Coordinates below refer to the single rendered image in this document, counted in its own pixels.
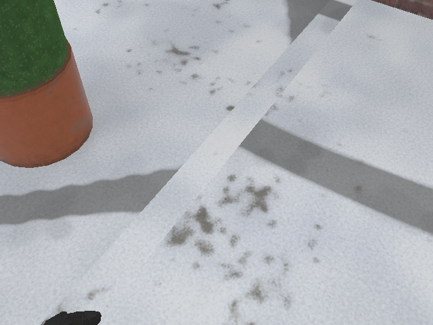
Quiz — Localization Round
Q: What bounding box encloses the left robot hand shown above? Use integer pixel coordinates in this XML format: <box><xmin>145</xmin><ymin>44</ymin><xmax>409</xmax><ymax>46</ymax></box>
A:
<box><xmin>44</xmin><ymin>311</ymin><xmax>101</xmax><ymax>325</ymax></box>

